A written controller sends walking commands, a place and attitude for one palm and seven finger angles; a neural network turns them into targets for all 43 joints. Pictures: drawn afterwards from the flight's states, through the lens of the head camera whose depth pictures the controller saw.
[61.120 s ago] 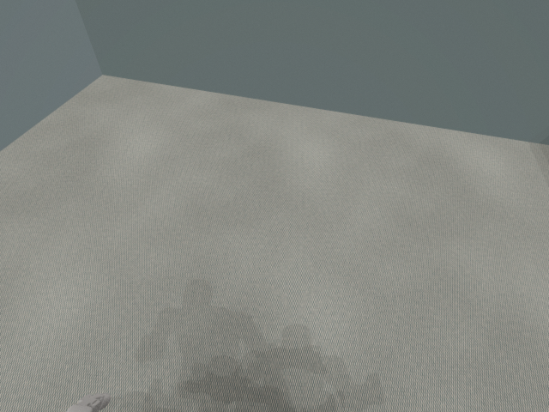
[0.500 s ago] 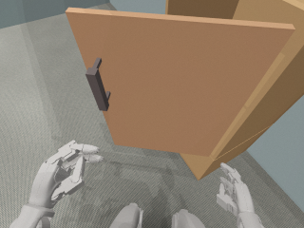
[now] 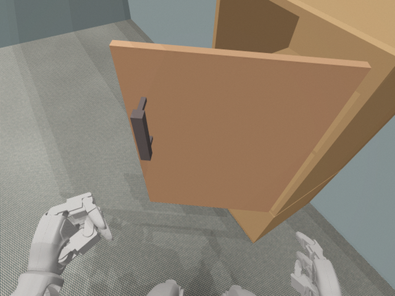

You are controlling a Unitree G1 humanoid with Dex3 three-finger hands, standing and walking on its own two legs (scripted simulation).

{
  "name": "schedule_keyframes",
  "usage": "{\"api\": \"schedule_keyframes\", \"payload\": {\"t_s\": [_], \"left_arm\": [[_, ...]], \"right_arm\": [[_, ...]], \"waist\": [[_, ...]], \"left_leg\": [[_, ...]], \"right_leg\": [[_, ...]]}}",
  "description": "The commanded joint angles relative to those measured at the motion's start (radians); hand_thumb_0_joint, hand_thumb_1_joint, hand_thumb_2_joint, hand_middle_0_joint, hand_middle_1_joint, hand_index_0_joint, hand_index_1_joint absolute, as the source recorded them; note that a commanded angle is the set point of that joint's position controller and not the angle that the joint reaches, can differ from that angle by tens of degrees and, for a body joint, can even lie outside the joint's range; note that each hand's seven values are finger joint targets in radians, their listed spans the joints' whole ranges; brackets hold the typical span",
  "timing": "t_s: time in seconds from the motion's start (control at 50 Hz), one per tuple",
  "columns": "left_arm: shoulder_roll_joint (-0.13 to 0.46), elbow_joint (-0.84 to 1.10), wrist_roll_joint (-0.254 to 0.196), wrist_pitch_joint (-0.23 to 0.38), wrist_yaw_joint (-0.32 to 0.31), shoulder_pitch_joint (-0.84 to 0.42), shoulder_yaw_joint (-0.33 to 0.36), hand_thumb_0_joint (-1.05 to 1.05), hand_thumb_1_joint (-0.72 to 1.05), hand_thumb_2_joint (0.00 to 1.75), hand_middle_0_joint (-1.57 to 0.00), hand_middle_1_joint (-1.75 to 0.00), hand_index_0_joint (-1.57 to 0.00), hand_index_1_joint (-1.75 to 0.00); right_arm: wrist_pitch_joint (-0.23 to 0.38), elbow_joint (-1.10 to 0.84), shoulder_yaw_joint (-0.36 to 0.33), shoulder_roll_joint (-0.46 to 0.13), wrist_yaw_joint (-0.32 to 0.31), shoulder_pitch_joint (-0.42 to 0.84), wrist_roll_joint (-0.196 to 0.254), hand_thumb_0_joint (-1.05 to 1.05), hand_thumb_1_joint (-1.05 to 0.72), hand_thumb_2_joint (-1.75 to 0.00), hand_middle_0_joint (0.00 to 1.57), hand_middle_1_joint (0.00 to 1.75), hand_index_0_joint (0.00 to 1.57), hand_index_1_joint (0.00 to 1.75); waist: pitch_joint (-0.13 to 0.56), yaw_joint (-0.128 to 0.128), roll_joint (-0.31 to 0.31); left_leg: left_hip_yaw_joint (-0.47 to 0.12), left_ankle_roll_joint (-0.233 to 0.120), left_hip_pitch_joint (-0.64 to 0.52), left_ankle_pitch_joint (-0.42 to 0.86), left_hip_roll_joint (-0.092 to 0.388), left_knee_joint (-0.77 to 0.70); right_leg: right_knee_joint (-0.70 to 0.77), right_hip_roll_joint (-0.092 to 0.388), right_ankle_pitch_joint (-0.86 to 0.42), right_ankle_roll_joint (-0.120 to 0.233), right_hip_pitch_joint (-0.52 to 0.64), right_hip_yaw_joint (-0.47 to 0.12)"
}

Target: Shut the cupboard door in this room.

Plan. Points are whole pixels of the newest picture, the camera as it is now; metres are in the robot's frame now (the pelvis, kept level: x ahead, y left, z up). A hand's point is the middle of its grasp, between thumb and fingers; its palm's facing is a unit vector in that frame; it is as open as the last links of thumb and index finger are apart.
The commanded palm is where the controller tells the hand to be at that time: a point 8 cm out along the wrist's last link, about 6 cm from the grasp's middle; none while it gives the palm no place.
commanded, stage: raise the hand and make a fist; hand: left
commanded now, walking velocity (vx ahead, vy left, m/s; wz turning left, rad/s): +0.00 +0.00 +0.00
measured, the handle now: (144, 130) +0.42 +0.15 +0.09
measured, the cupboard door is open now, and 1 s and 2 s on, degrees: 53 53 53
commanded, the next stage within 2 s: bring the fist close to the handle in 0.74 s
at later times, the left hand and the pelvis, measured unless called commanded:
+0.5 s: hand (94, 216) +0.24 +0.20 +0.08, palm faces -0.03 -1.00 -0.02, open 3.1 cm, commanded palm +0.21 +0.25 +0.09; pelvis +0.01 +0.01 +0.02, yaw +1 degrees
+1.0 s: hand (103, 213) +0.23 +0.18 +0.10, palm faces +0.04 -1.00 -0.06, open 3.1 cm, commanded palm +0.22 +0.22 +0.09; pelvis +0.01 -0.02 +0.01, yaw +1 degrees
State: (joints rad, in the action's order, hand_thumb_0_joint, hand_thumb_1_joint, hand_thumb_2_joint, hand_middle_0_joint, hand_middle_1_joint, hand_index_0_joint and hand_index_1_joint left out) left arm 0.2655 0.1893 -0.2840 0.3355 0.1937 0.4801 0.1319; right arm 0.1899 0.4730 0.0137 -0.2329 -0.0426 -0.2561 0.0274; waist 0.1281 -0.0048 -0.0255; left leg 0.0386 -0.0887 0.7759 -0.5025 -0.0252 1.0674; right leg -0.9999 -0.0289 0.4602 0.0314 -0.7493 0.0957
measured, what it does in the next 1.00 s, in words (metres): stands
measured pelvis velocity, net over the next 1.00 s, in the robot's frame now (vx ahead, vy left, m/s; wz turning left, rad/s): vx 0.01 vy -0.02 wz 0.02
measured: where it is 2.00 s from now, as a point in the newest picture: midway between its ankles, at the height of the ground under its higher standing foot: outside the picture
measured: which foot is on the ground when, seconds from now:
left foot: down 0.00-1.00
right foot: down 0.00-1.00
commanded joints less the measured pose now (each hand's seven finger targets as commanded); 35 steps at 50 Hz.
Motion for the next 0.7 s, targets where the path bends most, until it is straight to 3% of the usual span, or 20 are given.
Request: {"api": "schedule_keyframes", "payload": {"t_s": [0.0,0.06,0.12,0.16,0.2,0.24,0.26,0.28,0.34,0.36,0.42,0.46,0.52,0.56,0.62,0.68], "left_arm": [[0.037,0.14,0.0,0.034,-0.018,-0.02,0.026,0.0,0.9,0.9,-1.28,-1.48,-1.28,-1.48],[0.042,0.081,0.02,-0.012,0.031,-0.079,-0.015,0.0,0.9,0.9,-1.3,-1.5,-1.3,-1.5],[0.109,0.14,0.015,-0.025,0.049,-0.165,0.039,0.0,0.9,0.9,-1.3,-1.5,-1.3,-1.5],[0.173,0.201,0.011,-0.01,0.033,-0.203,0.107,0.0,0.9,0.9,-1.3,-1.5,-1.3,-1.5],[0.17,0.256,-0.001,0.017,0.012,-0.214,0.128,0.0,0.9,0.9,-1.3,-1.5,-1.3,-1.5],[0.147,0.244,-0.013,0.03,-0.001,-0.2,0.126,0.0,0.9,0.9,-1.3,-1.5,-1.3,-1.5],[0.152,0.224,-0.013,0.027,-0.004,-0.194,0.135,0.0,0.9,0.9,-1.3,-1.5,-1.3,-1.5],[0.12,0.192,-0.017,0.02,0.001,-0.18,0.11,0.0,0.9,0.9,-1.3,-1.5,-1.3,-1.5],[0.07,0.074,-0.011,-0.037,0.044,-0.164,0.05,0.0,0.9,0.9,-1.3,-1.5,-1.3,-1.5],[0.059,0.032,-0.008,-0.06,0.061,-0.139,0.042,0.0,0.9,0.9,-1.3,-1.5,-1.3,-1.5],[0.081,0.047,-0.012,-0.102,0.092,-0.153,0.05,0.0,0.9,0.9,-1.3,-1.5,-1.3,-1.5],[0.149,0.102,-0.015,-0.094,0.079,-0.182,0.112,0.0,0.9,0.9,-1.3,-1.5,-1.3,-1.5],[0.173,0.224,-0.022,-0.021,0.035,-0.214,0.156,0.0,0.9,0.9,-1.3,-1.5,-1.3,-1.5],[0.179,0.246,-0.018,0.027,0.004,-0.206,0.167,0.0,0.9,0.9,-1.3,-1.5,-1.3,-1.5],[0.099,0.148,-0.015,0.044,0.005,-0.173,0.098,0.0,0.9,0.9,-1.3,-1.5,-1.3,-1.5],[0.073,0.061,-0.007,0.0,0.044,-0.138,0.058,0.0,0.9,0.9,-1.3,-1.5,-1.3,-1.5]], "right_arm": [[0.039,-0.157,-0.042,-0.148,-0.004,0.034,0.006,0.0,-0.9,-0.9,0.2,0.3,0.2,0.3],[0.038,-0.162,-0.038,-0.167,-0.006,0.023,0.011,0.0,-0.9,-0.9,0.2,0.3,0.2,0.3],[0.048,-0.176,-0.033,-0.167,-0.012,0.024,0.011,0.0,-0.9,-0.9,0.2,0.3,0.2,0.3],[0.053,-0.171,-0.029,-0.164,-0.016,0.025,0.005,0.0,-0.9,-0.9,0.2,0.3,0.2,0.3],[0.061,-0.168,-0.023,-0.149,-0.014,0.027,0.004,0.0,-0.9,-0.9,0.2,0.3,0.2,0.3],[0.063,-0.154,-0.018,-0.145,-0.008,0.025,0.002,0.0,-0.9,-0.9,0.2,0.3,0.2,0.3],[0.062,-0.145,-0.02,-0.147,-0.007,0.025,0.0,0.0,-0.9,-0.9,0.2,0.3,0.2,0.3],[0.063,-0.141,-0.019,-0.146,-0.005,0.023,0.003,0.0,-0.9,-0.9,0.2,0.3,0.2,0.3],[0.056,-0.13,-0.025,-0.162,-0.002,0.014,0.011,0.0,-0.9,-0.9,0.2,0.3,0.2,0.3],[0.055,-0.129,-0.03,-0.166,-0.003,0.01,0.015,0.0,-0.9,-0.9,0.2,0.3,0.2,0.3],[0.056,-0.146,-0.035,-0.171,-0.006,0.013,0.019,0.0,-0.9,-0.9,0.2,0.3,0.2,0.3],[0.058,-0.152,-0.035,-0.171,-0.01,0.021,0.012,0.0,-0.9,-0.9,0.2,0.3,0.2,0.3],[0.067,-0.155,-0.029,-0.151,-0.008,0.022,0.003,0.0,-0.9,-0.9,0.2,0.3,0.2,0.3],[0.069,-0.139,-0.029,-0.148,-0.002,0.017,-0.003,0.0,-0.9,-0.9,0.2,0.3,0.2,0.3],[0.064,-0.123,-0.028,-0.15,0.008,0.018,-0.002,0.0,-0.9,-0.9,0.2,0.3,0.2,0.3],[0.054,-0.124,-0.037,-0.164,0.009,0.012,0.006,0.0,-0.9,-0.9,0.2,0.3,0.2,0.3]], "waist": [[0.083,-0.009,-0.035],[0.037,-0.029,-0.01],[0.098,-0.008,-0.027],[0.15,0.011,-0.078],[0.189,0.024,-0.116],[0.17,0.022,-0.136],[0.176,0.024,-0.119],[0.151,0.013,-0.102],[0.083,-0.01,-0.045],[0.08,-0.009,-0.009],[0.104,0.003,-0.01],[0.14,0.017,-0.019],[0.212,0.034,-0.065],[0.214,0.033,-0.085],[0.116,0.002,-0.076],[0.098,-0.01,-0.023]], "left_leg": [[-0.181,0.106,-0.172,0.19,0.052,-0.279],[-0.195,0.103,-0.161,0.13,0.054,-0.297],[-0.2,0.104,-0.193,0.121,0.048,-0.314],[-0.198,0.113,-0.24,0.188,0.047,-0.314],[-0.207,0.129,-0.301,0.274,0.054,-0.322],[-0.218,0.143,-0.323,0.314,0.06,-0.328],[-0.207,0.137,-0.317,0.335,0.057,-0.322],[-0.203,0.137,-0.313,0.357,0.058,-0.318],[-0.201,0.131,-0.266,0.288,0.058,-0.328],[-0.192,0.124,-0.255,0.305,0.054,-0.323],[-0.167,0.117,-0.246,0.294,0.041,-0.321],[-0.153,0.11,-0.249,0.314,0.033,-0.312],[-0.144,0.115,-0.296,0.402,0.032,-0.299],[-0.144,0.121,-0.308,0.448,0.039,-0.285],[-0.144,0.116,-0.259,0.349,0.039,-0.28],[-0.135,0.098,-0.211,0.282,0.032,-0.276]], "right_leg": [[0.124,-0.011,-0.107,0.005,0.05,0.0],[0.147,-0.009,-0.088,0.005,0.048,-0.008],[0.158,-0.007,-0.089,0.008,0.089,-0.017],[0.152,-0.009,-0.128,0.013,0.12,-0.023],[0.146,-0.008,-0.162,0.016,0.134,-0.018],[0.146,-0.011,-0.172,0.013,0.121,-0.011],[0.154,-0.011,-0.185,0.014,0.138,-0.012],[0.159,-0.011,-0.197,0.011,0.135,-0.008],[0.182,-0.009,-0.178,0.004,0.122,-0.003],[0.192,-0.009,-0.191,0.004,0.138,-0.006],[0.205,-0.003,-0.204,0.004,0.174,-0.013],[0.204,-0.003,-0.225,0.008,0.208,-0.025],[0.182,-0.004,-0.27,0.013,0.23,-0.028],[0.166,-0.009,-0.286,0.014,0.213,-0.028],[0.172,-0.008,-0.225,0.01,0.15,-0.022],[0.191,-0.002,-0.204,0.005,0.157,-0.03]]}}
